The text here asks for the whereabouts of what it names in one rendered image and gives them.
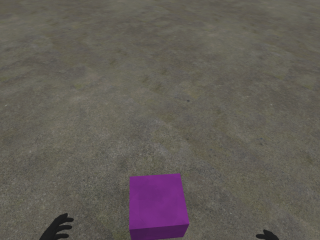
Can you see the carton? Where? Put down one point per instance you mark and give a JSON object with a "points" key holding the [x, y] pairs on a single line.
{"points": [[157, 207]]}

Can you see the robot left hand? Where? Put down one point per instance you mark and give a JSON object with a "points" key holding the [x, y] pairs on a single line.
{"points": [[50, 232]]}

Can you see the robot right hand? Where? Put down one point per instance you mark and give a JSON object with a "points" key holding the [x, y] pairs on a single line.
{"points": [[268, 235]]}

